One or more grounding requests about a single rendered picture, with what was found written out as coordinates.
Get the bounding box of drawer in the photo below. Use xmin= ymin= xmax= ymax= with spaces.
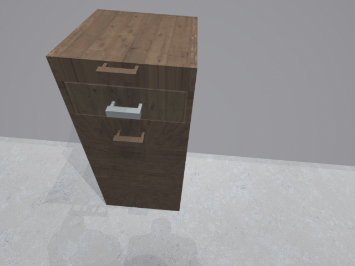
xmin=64 ymin=81 xmax=186 ymax=122

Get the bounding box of cabinet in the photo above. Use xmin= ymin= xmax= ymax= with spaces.
xmin=46 ymin=9 xmax=197 ymax=211

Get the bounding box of handle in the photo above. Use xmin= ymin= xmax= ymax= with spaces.
xmin=105 ymin=101 xmax=143 ymax=120
xmin=95 ymin=66 xmax=138 ymax=83
xmin=113 ymin=135 xmax=144 ymax=147

